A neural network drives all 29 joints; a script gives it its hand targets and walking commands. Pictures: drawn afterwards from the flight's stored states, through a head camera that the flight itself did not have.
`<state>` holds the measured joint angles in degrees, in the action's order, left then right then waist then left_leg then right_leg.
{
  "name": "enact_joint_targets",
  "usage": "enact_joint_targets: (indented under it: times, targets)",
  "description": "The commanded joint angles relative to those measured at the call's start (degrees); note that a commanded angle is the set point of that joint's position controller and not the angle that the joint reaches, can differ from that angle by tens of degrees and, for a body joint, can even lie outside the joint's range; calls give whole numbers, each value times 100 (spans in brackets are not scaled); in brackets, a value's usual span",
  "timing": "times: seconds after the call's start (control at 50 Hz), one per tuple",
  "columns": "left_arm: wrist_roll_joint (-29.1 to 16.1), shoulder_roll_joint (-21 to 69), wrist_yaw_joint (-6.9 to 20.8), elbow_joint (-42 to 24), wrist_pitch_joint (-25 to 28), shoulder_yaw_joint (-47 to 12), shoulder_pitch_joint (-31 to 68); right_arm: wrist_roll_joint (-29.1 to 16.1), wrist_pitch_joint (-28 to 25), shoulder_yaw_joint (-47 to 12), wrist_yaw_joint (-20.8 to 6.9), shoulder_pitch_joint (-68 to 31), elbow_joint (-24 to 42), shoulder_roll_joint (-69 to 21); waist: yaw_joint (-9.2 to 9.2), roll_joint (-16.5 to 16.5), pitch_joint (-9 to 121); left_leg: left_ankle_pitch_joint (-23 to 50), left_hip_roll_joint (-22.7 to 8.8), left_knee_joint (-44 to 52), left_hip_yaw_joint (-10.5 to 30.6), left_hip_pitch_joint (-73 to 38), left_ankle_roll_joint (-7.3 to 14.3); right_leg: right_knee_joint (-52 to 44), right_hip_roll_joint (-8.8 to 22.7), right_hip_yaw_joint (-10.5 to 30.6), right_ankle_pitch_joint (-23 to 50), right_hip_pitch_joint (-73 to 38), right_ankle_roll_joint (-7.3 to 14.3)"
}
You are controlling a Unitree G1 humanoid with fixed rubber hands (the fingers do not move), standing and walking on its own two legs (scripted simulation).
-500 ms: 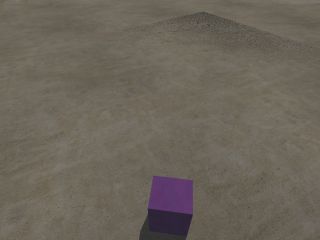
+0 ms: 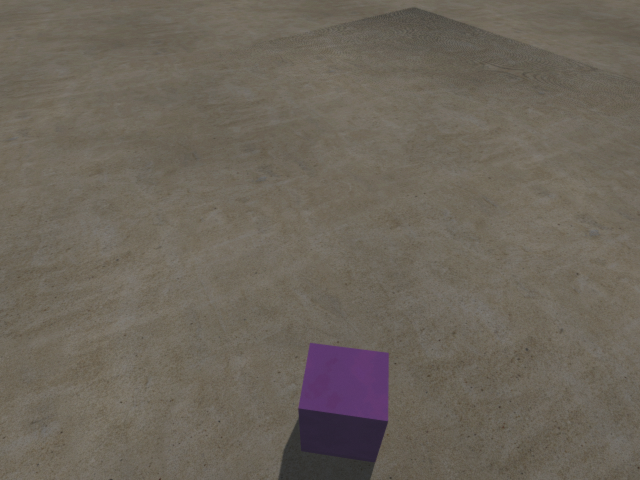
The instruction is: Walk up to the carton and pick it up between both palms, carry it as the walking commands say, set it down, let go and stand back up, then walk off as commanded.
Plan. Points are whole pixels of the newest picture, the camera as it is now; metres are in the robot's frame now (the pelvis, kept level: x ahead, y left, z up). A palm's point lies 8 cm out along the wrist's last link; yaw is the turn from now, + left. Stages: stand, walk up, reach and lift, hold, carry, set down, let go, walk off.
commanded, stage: stand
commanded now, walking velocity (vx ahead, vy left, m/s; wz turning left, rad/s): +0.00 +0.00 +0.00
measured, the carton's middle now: (343, 403) +0.49 -0.06 -0.63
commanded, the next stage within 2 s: walk off in 0.34 s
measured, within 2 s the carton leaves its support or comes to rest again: neither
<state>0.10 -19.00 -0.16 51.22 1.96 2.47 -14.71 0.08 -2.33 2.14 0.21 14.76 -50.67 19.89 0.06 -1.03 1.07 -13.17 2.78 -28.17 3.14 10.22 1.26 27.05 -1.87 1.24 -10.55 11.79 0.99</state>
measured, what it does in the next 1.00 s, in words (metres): steps on the spot: left foot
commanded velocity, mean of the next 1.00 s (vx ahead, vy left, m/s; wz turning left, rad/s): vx -0.12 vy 0.10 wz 0.00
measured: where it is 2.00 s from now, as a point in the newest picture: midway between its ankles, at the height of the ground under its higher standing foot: outside the picture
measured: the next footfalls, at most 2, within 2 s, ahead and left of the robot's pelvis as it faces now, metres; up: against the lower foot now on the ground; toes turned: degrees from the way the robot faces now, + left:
left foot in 0.88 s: +0.01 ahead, +0.17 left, +0.00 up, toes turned +1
right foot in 1.18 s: -0.14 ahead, +0.00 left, +0.00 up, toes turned -8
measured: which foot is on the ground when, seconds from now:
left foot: down 0.00-0.68, up 0.70-0.86, down 0.88-1.00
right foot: down 0.00-0.86, up 0.88-1.00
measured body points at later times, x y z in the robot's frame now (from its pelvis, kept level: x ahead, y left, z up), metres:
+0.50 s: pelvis +0.00 +0.00 +0.00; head -0.03 +0.00 +0.45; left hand +0.09 +0.30 -0.11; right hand +0.08 -0.30 -0.12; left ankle +0.03 +0.11 -0.74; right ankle +0.05 -0.11 -0.74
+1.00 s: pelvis -0.06 +0.08 -0.01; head -0.06 +0.08 +0.44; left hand +0.02 +0.37 -0.14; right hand -0.05 -0.20 -0.15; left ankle -0.03 +0.17 -0.74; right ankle -0.06 -0.07 -0.66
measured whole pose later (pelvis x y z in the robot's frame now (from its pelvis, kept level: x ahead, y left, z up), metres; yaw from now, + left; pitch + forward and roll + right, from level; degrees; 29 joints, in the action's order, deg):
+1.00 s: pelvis -0.06 +0.08 -0.01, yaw -1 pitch -1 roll +0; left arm 1.0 -18.4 -3.9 56.6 -4.8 2.5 -10.3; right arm 2.3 6.2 1.3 0.0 16.8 -54.6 15.8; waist -1.6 0.3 -0.7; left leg -14.5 0.7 -33.1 -2.9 17.8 2.4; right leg 66.5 -1.7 4.7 -30.7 30.7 -1.5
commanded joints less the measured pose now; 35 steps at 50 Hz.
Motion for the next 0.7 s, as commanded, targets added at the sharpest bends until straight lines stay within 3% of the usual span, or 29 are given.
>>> enact_joint_targets:
  times: [0.0,0.12,0.18,0.2,0.24,0.38,0.4,0.46,0.5,0.54,0.56,0.6,0.66,0.68]
  targets:
    - [-10,-914,-41,-318,99,188,263,-25,-98,196,50,-142,305,950,-25,158,-348,-267,-706,805,744,501,52,-728,671,787,-369,2,59]
    - [-18,-911,-43,-185,75,186,322,-30,-82,177,39,-172,158,929,-37,-12,-345,-434,-723,886,710,447,6,-800,697,826,-538,-28,66]
    - [-37,-946,-46,-162,89,169,377,-14,-92,148,38,-343,148,895,28,140,-327,-344,-757,921,759,488,34,-791,724,825,-329,-149,65]
    - [-14,-1040,-53,-142,96,208,464,-43,-89,140,37,-267,119,896,-52,240,-394,-378,-772,982,757,533,11,-777,727,812,-408,-100,64]
    - [-28,-965,-57,-161,100,171,444,-36,-85,166,54,-367,91,946,46,-7,-370,-411,-780,986,763,586,31,-780,763,834,-388,-138,63]
    - [-11,-1008,-67,-6,75,157,445,-50,-77,155,62,-237,-59,984,-60,67,-293,-199,-761,950,716,310,-5,-881,738,820,-487,-39,34]
    - [-36,-1086,-75,-23,74,166,557,-37,-74,157,61,-370,-41,952,-52,203,-376,-233,-795,949,786,355,4,-936,763,808,-522,-18,23]
    - [-26,-1046,-83,30,67,158,518,-44,-47,137,35,-308,-103,896,-26,138,-460,-568,-733,1087,754,531,-36,-902,713,769,-699,-92,23]
    - [-19,-1008,-69,55,59,165,488,-35,-67,154,50,-363,-66,903,-28,-91,-432,-486,-731,1031,711,437,-20,-972,731,819,-659,-7,39]
    - [32,-489,-16,198,-19,-43,498,-43,155,-99,59,53,-554,236,-18,97,-336,365,-645,866,529,376,-81,-967,896,896,126,-4,-25]
    - [84,-622,-23,125,-87,-50,471,4,267,-75,97,97,-490,393,4,122,-376,899,-648,707,476,326,-69,-851,971,942,759,92,4]
    - [142,-915,-85,124,-123,-13,477,-30,407,24,148,172,-529,665,52,322,-18,1101,-592,391,389,183,-60,-571,1217,1039,1695,10,148]
    - [124,-1304,-161,223,-219,100,273,8,534,62,153,300,-562,661,83,735,248,632,-433,-333,153,429,-124,-598,1757,1648,1931,-30,532]
    - [138,-1360,-206,212,-263,111,300,46,603,63,96,315,-565,544,113,909,251,-356,-299,-907,25,546,-167,-728,2065,1879,1968,110,781]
